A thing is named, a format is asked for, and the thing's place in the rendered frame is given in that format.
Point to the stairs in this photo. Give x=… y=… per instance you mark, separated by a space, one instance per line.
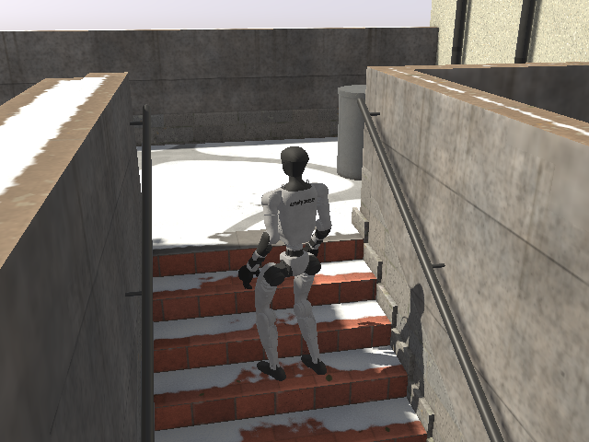
x=207 y=387

